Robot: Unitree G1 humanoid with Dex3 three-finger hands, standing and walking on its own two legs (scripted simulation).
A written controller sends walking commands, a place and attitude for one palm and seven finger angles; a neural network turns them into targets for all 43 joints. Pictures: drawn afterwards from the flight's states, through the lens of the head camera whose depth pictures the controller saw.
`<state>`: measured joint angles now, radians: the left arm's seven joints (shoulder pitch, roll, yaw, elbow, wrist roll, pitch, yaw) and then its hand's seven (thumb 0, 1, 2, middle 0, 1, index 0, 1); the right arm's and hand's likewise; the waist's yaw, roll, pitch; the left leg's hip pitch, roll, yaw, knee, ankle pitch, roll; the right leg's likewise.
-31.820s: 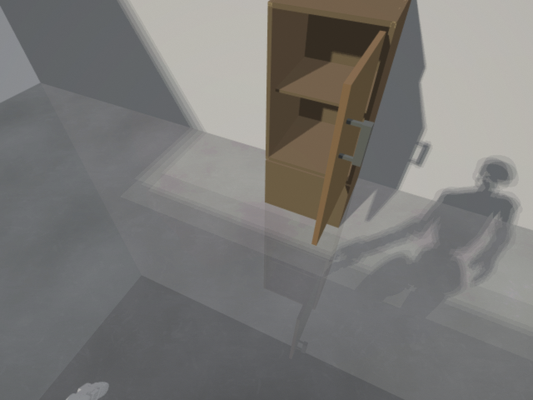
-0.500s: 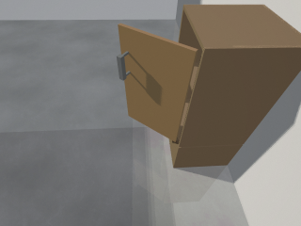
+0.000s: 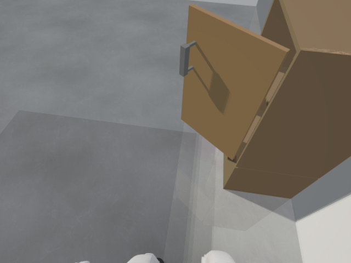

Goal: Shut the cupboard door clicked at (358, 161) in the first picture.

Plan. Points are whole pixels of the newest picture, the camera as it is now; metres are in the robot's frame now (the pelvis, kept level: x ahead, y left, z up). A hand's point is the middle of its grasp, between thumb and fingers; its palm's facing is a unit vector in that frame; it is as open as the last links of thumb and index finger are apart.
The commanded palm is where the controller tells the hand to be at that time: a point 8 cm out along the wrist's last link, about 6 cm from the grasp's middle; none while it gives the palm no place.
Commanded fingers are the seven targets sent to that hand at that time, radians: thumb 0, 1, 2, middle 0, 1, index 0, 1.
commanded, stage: walk to a spot facing it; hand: left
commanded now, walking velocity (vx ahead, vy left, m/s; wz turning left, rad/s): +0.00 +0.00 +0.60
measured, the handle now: (188, 58) +0.80 -0.02 -0.02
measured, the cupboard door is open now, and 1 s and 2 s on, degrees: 52 52 52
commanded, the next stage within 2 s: none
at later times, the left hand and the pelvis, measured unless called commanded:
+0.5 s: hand out of the picture -0.02 +0.17 -0.18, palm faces +0.36 -0.90 -0.24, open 7.4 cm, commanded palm none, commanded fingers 0.00 0.90 0.90 -0.20 -0.30 -0.20 -0.30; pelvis +0.01 -0.03 -0.01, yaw +21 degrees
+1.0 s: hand out of the picture +0.01 +0.18 -0.14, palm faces +0.57 -0.76 -0.31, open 7.4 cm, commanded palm none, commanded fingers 0.00 0.90 0.90 -0.20 -0.30 -0.20 -0.30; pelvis +0.04 -0.05 +0.00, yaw +37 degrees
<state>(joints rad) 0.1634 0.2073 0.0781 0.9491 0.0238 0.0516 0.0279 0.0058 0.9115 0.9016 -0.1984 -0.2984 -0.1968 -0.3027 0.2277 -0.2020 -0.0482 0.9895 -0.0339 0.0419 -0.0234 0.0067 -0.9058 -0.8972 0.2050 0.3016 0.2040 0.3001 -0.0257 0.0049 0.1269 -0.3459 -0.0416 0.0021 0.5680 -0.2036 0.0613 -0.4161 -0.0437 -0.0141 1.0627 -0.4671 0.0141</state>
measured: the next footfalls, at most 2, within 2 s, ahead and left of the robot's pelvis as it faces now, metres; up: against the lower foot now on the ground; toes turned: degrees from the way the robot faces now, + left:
right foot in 0.20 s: +0.04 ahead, -0.18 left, +0.00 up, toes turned +10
left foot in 0.52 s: +0.02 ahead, +0.09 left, +0.00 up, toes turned +25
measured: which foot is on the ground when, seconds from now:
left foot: down 0.00-0.20, up 0.22-0.50, down 0.52-0.88, up 0.90-1.00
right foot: up 0.00-0.18, down 0.20-0.52, up 0.54-0.88, down 0.90-1.00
